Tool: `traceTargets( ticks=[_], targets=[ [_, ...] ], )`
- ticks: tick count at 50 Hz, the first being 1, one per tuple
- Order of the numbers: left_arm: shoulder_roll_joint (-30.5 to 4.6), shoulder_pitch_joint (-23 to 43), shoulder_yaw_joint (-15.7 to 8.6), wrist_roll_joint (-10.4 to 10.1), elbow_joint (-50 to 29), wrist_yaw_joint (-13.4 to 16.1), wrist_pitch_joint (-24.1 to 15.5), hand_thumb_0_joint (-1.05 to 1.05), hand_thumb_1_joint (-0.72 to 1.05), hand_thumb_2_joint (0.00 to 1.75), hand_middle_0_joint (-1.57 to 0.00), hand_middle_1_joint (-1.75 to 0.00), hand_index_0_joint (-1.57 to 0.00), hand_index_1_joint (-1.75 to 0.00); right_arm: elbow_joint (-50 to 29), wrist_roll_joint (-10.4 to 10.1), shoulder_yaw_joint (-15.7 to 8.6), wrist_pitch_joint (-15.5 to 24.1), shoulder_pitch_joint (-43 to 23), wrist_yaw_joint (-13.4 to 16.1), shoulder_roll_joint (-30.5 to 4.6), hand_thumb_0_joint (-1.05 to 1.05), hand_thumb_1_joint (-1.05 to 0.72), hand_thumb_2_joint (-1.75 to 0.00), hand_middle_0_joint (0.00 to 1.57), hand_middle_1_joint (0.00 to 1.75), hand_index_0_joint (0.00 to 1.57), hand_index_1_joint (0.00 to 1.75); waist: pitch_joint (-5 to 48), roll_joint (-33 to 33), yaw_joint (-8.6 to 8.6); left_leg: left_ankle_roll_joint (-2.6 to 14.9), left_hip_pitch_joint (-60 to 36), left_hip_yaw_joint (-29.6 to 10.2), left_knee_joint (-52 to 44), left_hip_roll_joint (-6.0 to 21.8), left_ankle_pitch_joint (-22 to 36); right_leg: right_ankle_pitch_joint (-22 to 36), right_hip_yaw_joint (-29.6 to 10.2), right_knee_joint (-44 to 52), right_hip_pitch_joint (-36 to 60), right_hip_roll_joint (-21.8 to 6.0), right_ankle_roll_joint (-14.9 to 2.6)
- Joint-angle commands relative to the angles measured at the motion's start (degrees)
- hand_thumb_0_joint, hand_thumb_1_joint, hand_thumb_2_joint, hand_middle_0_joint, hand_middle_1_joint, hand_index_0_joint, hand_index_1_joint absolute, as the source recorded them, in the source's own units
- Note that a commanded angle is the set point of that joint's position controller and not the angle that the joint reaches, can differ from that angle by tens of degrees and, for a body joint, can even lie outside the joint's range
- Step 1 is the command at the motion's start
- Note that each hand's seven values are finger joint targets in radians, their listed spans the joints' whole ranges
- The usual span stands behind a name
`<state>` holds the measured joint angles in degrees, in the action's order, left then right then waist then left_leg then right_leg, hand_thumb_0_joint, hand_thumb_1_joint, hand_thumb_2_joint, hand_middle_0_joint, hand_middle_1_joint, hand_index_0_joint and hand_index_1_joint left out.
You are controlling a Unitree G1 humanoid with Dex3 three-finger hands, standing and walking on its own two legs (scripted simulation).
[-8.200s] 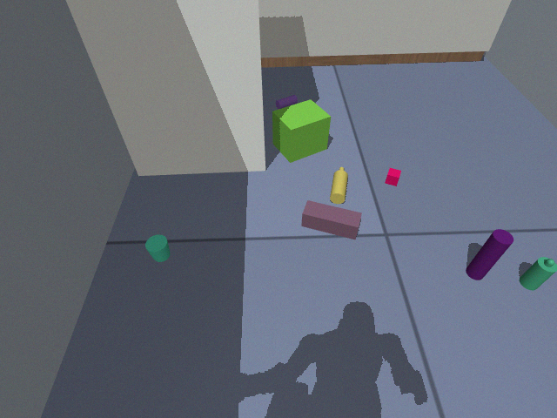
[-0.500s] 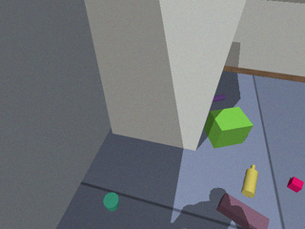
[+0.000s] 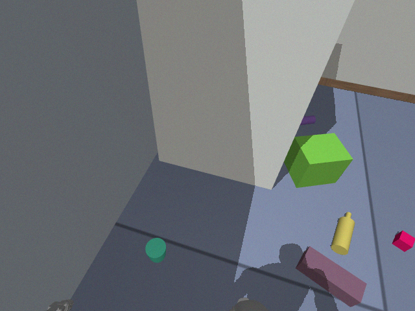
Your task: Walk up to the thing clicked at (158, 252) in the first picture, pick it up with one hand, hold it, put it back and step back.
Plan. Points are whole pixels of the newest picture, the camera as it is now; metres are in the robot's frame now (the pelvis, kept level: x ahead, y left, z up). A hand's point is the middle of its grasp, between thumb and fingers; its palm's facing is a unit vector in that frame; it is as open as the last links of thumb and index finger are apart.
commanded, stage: walk up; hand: left
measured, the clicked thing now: (156, 251) +0.50 +0.20 -0.70
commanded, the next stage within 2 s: none
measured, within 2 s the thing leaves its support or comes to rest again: neither
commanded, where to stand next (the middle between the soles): +0.10 -0.02 m, yaw -2 degrees
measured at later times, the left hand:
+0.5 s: hand out of the picture +0.06 +0.22 -0.09, palm faces -0.02 -0.89 -0.46, open 7.4 cm
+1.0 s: hand out of the picture +0.10 +0.26 -0.13, palm faces -0.04 -0.86 -0.52, open 7.4 cm
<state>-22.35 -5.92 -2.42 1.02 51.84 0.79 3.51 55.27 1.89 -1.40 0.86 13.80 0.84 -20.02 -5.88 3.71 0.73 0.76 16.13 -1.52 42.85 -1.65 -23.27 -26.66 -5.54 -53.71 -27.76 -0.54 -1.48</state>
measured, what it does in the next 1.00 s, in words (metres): steps on the spot: right foot, then left foot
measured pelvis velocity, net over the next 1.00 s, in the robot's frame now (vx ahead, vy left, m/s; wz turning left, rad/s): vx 0.01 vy -0.03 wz -0.02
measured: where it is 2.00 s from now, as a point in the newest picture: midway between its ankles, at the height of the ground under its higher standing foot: outside the picture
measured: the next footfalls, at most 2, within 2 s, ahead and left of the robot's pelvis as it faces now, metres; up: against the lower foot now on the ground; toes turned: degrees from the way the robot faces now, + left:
right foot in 0.24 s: +0.05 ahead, -0.16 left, +0.00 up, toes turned -5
left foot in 0.70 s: +0.17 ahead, +0.05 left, +0.00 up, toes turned -1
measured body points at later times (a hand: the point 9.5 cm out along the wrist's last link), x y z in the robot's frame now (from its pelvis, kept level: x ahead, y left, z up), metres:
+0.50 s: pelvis +0.04 -0.07 +0.03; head +0.05 -0.10 +0.48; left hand +0.06 +0.26 -0.06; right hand +0.09 -0.39 -0.11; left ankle +0.14 +0.09 -0.65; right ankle +0.01 -0.16 -0.71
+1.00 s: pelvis +0.01 -0.03 +0.00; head +0.08 -0.06 +0.44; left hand +0.10 +0.30 -0.10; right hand +0.17 -0.33 -0.12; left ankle +0.13 +0.05 -0.71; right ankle +0.00 -0.13 -0.71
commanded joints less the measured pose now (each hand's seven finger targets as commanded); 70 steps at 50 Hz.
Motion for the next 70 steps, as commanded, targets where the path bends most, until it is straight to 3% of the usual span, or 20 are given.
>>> traceTargets(
  ticks=[1, 6, 9, 12, 14, 16, 19, 26, 33, 35, 38, 51, 53, 54, 56, 58, 61, 66, 68, 70],
  targets=[
    [-11.8, -1.2, -4.1, -0.3, -2.4, -1.0, -1.6, 0.00, 0.90, 0.90, -0.20, -0.30, -0.20, -0.30, -4.1, 0.1, -4.5, 4.2, -2.2, 2.0, -18.0, 0.00, -0.90, -0.90, 0.20, 0.30, 0.20, 0.30, 0.6, -11.5, -2.07, 8.48, -0.6, -15.1, -18.2, 14.7, 19.1, 3.5, -0.2, 0.7, -0.8, -1.5, -0.02],
    [-13.3, 1.8, -4.5, 1.0, -4.1, -3.6, -4.1, 0.00, 0.90, 0.90, -0.20, -0.30, -0.20, -0.30, -4.3, 0.8, -7.6, 3.7, 7.0, -0.3, -21.8, 0.00, -0.90, -0.90, 0.20, 0.30, 0.20, 0.30, 3.1, -17.8, 4.05, 13.04, -15.3, -23.5, -26.0, 16.5, -18.3, -7.2, 4.7, 5.2, -8.8, -0.6, 0.71],
    [-12.9, 0.1, -4.5, 0.9, -3.2, -3.7, -5.5, 0.00, 0.90, 0.90, -0.20, -0.30, -0.20, -0.30, -5.8, 0.7, -7.2, 2.8, 5.7, -1.2, -20.8, 0.00, -0.90, -0.90, 0.20, 0.30, 0.20, 0.30, 0.6, -17.6, 3.27, 13.76, -11.2, -20.7, -24.6, 16.5, -11.7, -8.0, 5.8, 12.0, -3.8, -0.8, 0.41],
    [-10.6, -14.0, -4.7, 0.4, 0.7, -2.7, -7.1, 0.00, 0.90, 0.90, -0.20, -0.30, -0.20, -0.30, -8.6, -0.1, -5.9, 1.9, -1.8, -1.8, -17.9, 0.00, -0.90, -0.90, 0.20, 0.30, 0.20, 0.30, 4.5, -14.3, -5.73, 8.54, -1.2, -7.8, -9.0, 10.8, 12.2, 9.5, 10.7, 32.0, 20.3, 1.5, -0.87],
    [-20.4, -25.6, -7.4, 1.5, 2.8, -0.9, -8.2, 0.00, 0.90, 0.90, -0.20, -0.30, -0.20, -0.30, -12.1, -1.7, -2.8, 1.8, -2.9, -1.7, -8.4, 0.00, -0.90, -0.90, 0.20, 0.30, 0.20, 0.30, 6.5, 12.5, -10.25, 1.93, 27.4, -2.8, 20.7, -3.3, -7.9, 12.4, -20.5, 38.0, 42.8, -14.7, -2.42],
    [-21.1, -16.0, -6.7, 0.8, -1.4, -1.3, -7.9, 0.00, 0.90, 0.90, -0.20, -0.30, -0.20, -0.30, -11.8, -1.2, -5.0, 1.8, -3.6, -0.7, -16.0, 0.00, -0.90, -0.90, 0.20, 0.30, 0.20, 0.30, -1.5, -0.8, -6.06, 1.51, 27.7, -9.2, 20.6, 2.8, -5.9, -3.2, -31.1, 43.4, 26.5, -25.5, -12.11],
    [-15.9, -10.3, -5.0, -0.7, -2.9, -0.9, -9.2, 0.00, 0.90, 0.90, -0.20, -0.30, -0.20, -0.30, -6.9, -1.8, -5.3, 1.5, 4.9, -2.2, -15.8, 0.00, -0.90, -0.90, 0.20, 0.30, 0.20, 0.30, -4.9, -1.8, -0.59, 1.04, 22.2, -9.6, 17.5, 2.4, 5.9, 10.4, -9.4, 41.3, 24.4, -13.8, -3.94],
    [-12.6, -6.5, -3.2, -0.9, -4.8, 1.8, -8.6, 0.00, 0.90, 0.90, -0.20, -0.30, -0.20, -0.30, -6.7, -2.2, -3.9, -2.4, 3.5, -1.9, -10.7, 0.00, -0.90, -0.90, 0.20, 0.30, 0.20, 0.30, -3.5, 6.5, 0.48, -0.76, 7.4, -4.6, 6.9, -0.6, 11.9, 60.6, 6.8, 32.5, 14.1, -11.2, -1.51],
    [-14.7, -9.0, -4.0, -2.2, -5.3, 3.4, -5.1, 0.00, 0.90, 0.90, -0.20, -0.30, -0.20, -0.30, -9.8, 0.0, -4.9, -3.7, -1.9, -2.1, -13.0, 0.00, -0.90, -0.90, 0.20, 0.30, 0.20, 0.30, 3.6, 6.6, -1.28, 1.86, 3.0, -0.2, -8.1, 1.7, 10.2, 55.1, 3.1, 19.8, 20.8, -15.4, -5.59],
    [-15.0, -10.5, -3.7, -3.0, -4.8, 4.3, -5.1, 0.00, 0.90, 0.90, -0.20, -0.30, -0.20, -0.30, -10.7, 1.5, -6.0, -3.5, -1.0, -2.6, -15.5, 0.00, -0.90, -0.90, 0.20, 0.30, 0.20, 0.30, 7.4, -1.9, 0.46, 5.45, -3.4, -2.5, -15.6, 4.2, 32.7, 48.9, 5.1, 8.5, 20.9, -11.9, -2.20],
    [-10.7, -14.4, -2.9, -4.3, -3.8, 6.3, -4.7, 0.00, 0.90, 0.90, -0.20, -0.30, -0.20, -0.30, -12.5, 0.9, -7.5, -3.5, -0.5, -2.6, -17.7, 0.00, -0.90, -0.90, 0.20, 0.30, 0.20, 0.30, 16.5, -22.2, 2.10, 19.64, -20.7, -18.7, -12.2, 18.7, 78.2, -13.8, 6.0, -12.8, 4.5, 3.8, 1.52],
    [-12.4, -19.6, -4.5, 0.1, -0.7, 4.5, -5.8, 0.00, 0.90, 0.90, -0.20, -0.30, -0.20, -0.30, -17.0, -0.4, -6.8, -6.8, -11.1, -3.1, -13.3, 0.00, -0.90, -0.90, 0.20, 0.30, 0.20, 0.30, 10.1, -9.2, -2.72, 7.17, 8.5, -12.1, -9.6, 10.5, 2.2, 7.4, 3.9, 22.4, 21.3, -0.5, -1.89],
    [-21.4, -11.6, -6.8, 2.3, -4.6, 3.8, -5.6, 0.00, 0.90, 0.90, -0.20, -0.30, -0.20, -0.30, -17.0, -0.9, -6.2, -6.1, -12.9, -2.4, -11.3, 0.00, -0.90, -0.90, 0.20, 0.30, 0.20, 0.30, 1.2, 13.3, -5.02, -0.13, 17.5, -4.5, 17.3, -3.8, -11.0, -9.8, -31.0, 41.7, 4.0, -25.9, -15.32],
    [-23.0, -4.2, -6.7, 2.6, -7.4, 4.2, -6.1, 0.00, 0.90, 0.90, -0.20, -0.30, -0.20, -0.30, -16.2, -0.5, -7.3, -6.2, -12.8, -1.6, -15.1, 0.00, -0.90, -0.90, 0.20, 0.30, 0.20, 0.30, -3.2, 11.3, -3.22, -1.10, 13.7, -12.8, 27.7, -0.3, -9.4, -4.6, -35.6, 41.8, -4.4, -30.4, -18.94],
    [-15.5, -1.5, -5.1, 1.3, -7.3, 4.0, -6.6, 0.00, 0.90, 0.90, -0.20, -0.30, -0.20, -0.30, -12.1, -1.2, -7.4, -5.5, -8.0, -2.2, -16.1, 0.00, -0.90, -0.90, 0.20, 0.30, 0.20, 0.30, -4.4, -1.3, 0.15, -1.18, 12.2, -12.7, 30.7, -2.4, -4.2, 15.5, -16.4, 33.1, -1.7, -19.9, -14.33],
    [-10.4, -1.3, -4.0, 1.8, -7.1, 2.6, -6.8, 0.00, 0.90, 0.90, -0.20, -0.30, -0.20, -0.30, -8.5, -2.6, -5.9, -3.7, -1.5, -2.2, -11.6, 0.00, -0.90, -0.90, 0.20, 0.30, 0.20, 0.30, 2.7, 2.2, 1.42, -1.94, 6.9, -7.6, 22.5, -3.5, 0.8, 0.8, -3.6, 34.1, 4.4, -9.8, -8.02],
    [-15.8, -6.6, -6.4, 4.2, -9.3, -1.6, -4.8, 0.00, 0.90, 0.90, -0.20, -0.30, -0.20, -0.30, -7.7, -2.5, -6.4, -0.1, 0.3, -2.0, -17.6, 0.00, -0.90, -0.90, 0.20, 0.30, 0.20, 0.30, 5.1, 15.9, -4.09, -3.98, 11.5, 7.1, 7.4, -2.9, -7.0, -18.5, -6.5, 37.5, 19.5, -8.1, -9.46],
    [-14.0, -12.9, -4.9, 1.5, -8.3, -3.2, -2.6, 0.00, 0.90, 0.90, -0.20, -0.30, -0.20, -0.30, -5.9, 0.0, -5.8, 3.6, 1.6, 0.1, -11.3, 0.00, -0.90, -0.90, 0.20, 0.30, 0.20, 0.30, 2.2, 2.3, -2.77, -2.22, -8.2, 8.0, -28.7, -2.2, 8.5, 2.2, -0.7, 20.6, 14.7, -5.8, -7.03],
    [-7.8, -12.0, -3.9, 0.8, -10.1, -3.4, -2.3, 0.00, 0.90, 0.90, -0.20, -0.30, -0.20, -0.30, -5.4, 1.4, -7.3, 4.8, 10.9, 0.7, -18.5, 0.00, -0.90, -0.90, 0.20, 0.30, 0.20, 0.30, 4.5, -11.7, 1.65, 3.48, -29.1, -23.8, -30.9, 15.2, -4.7, -5.7, 2.1, -4.0, -13.6, 2.8, -1.25],
    [-13.4, -4.6, -4.6, 1.2, -11.2, -2.8, -2.4, 0.00, 0.90, 0.90, -0.20, -0.30, -0.20, -0.30, -5.9, -0.8, -8.5, 5.0, 11.8, 1.0, -24.0, 0.00, -0.90, -0.90, 0.20, 0.30, 0.20, 0.30, -4.0, -6.7, 4.92, 11.95, -13.1, -36.7, -36.1, 30.4, -24.1, -1.7, -6.2, -7.9, -19.8, -3.5, -0.78]
  ],
)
